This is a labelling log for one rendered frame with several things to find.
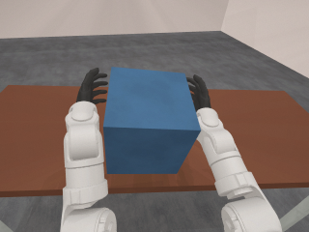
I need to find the table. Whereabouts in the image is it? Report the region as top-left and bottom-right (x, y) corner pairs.
(0, 85), (309, 232)

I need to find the robot right forearm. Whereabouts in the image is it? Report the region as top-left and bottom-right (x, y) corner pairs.
(196, 107), (282, 231)

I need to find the robot left upper arm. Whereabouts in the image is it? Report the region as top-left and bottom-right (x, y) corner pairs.
(61, 207), (117, 232)

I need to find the robot right upper arm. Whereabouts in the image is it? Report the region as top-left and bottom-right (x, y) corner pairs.
(221, 196), (282, 232)

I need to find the robot left forearm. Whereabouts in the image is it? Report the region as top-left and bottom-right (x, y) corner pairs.
(60, 101), (108, 232)

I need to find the robot left hand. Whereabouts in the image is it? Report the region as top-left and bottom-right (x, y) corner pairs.
(76, 68), (108, 105)

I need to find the robot right hand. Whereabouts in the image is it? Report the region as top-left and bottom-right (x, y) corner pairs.
(186, 74), (211, 112)

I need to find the carton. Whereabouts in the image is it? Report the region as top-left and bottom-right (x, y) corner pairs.
(103, 67), (201, 174)

